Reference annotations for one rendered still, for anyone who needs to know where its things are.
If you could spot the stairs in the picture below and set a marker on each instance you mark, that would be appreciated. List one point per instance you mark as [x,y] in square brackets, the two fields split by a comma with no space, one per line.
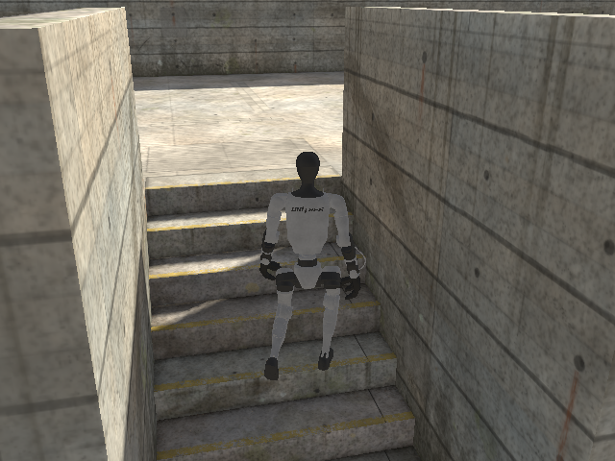
[212,318]

